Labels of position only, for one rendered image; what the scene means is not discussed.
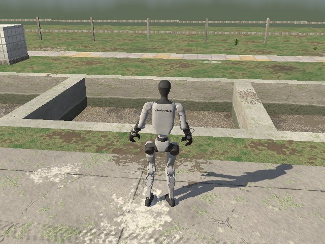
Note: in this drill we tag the left robot upper arm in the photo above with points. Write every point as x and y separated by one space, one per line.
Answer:
147 106

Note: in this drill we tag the right robot upper arm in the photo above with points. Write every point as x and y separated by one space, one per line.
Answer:
179 107

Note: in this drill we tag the right robot forearm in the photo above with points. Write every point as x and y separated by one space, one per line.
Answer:
187 132

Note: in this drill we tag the robot right hand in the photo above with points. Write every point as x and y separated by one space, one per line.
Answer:
190 140

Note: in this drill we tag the left robot forearm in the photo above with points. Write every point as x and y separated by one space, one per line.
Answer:
135 130

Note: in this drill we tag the left robot foot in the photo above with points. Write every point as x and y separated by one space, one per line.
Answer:
148 201

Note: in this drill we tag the robot left hand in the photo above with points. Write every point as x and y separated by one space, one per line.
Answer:
131 137

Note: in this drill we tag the humanoid robot torso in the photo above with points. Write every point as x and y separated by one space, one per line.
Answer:
162 121

